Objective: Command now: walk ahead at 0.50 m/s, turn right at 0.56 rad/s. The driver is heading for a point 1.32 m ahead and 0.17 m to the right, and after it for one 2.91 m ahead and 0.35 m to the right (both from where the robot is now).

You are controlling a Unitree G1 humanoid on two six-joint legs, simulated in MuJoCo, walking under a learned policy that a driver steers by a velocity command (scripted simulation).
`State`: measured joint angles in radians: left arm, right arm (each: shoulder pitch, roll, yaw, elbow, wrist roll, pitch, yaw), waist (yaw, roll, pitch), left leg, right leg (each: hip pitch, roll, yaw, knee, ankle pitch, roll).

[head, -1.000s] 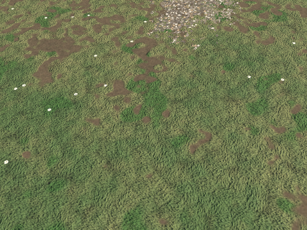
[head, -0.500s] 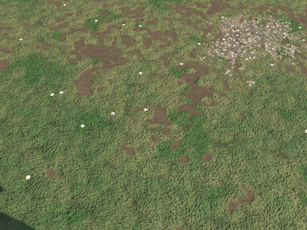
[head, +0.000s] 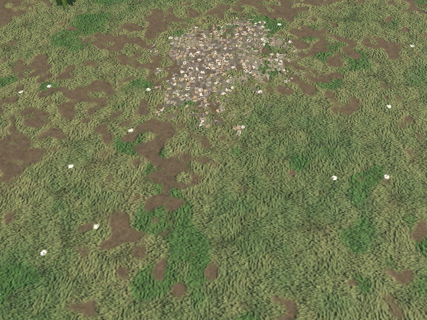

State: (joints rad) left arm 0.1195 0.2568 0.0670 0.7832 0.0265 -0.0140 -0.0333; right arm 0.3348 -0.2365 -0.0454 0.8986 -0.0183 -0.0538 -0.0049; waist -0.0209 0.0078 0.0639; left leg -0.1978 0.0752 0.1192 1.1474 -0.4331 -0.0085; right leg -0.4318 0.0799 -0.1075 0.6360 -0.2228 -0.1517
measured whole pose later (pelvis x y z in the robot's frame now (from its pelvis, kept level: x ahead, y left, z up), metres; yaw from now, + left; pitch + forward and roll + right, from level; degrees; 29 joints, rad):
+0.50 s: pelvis +0.29 +0.02 +0.00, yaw -16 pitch +2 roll +0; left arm 0.44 0.30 0.07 0.87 0.01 -0.05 0.00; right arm 0.06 -0.25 -0.02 0.71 -0.05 -0.07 0.01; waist 0.07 0.00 0.03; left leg -0.46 -0.02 0.03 0.55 -0.14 0.04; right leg -0.03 0.13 0.18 0.66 -0.48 -0.09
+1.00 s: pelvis +0.53 -0.07 +0.01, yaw -17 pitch +1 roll +2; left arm 0.03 0.23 0.00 0.74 0.04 -0.06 -0.03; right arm 0.46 -0.24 -0.03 0.96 -0.01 -0.07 0.01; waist -0.07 -0.01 0.04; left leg 0.05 -0.03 0.05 0.37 -0.42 0.02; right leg -0.44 -0.01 -0.06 0.50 -0.10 -0.09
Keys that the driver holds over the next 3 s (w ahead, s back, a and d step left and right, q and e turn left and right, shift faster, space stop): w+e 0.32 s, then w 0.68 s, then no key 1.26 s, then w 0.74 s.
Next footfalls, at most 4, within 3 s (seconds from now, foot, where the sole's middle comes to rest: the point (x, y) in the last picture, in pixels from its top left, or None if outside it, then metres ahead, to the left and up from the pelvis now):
0.48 left None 0.45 0.07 -0.75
1.00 right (282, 255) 0.65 -0.20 -0.75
1.44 left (233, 220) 0.78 -0.04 -0.75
2.62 left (227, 197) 0.88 -0.03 -0.75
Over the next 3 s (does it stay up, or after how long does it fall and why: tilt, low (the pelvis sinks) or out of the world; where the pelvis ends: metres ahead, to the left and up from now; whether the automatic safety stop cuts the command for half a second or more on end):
stays up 0.95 -0.13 0.02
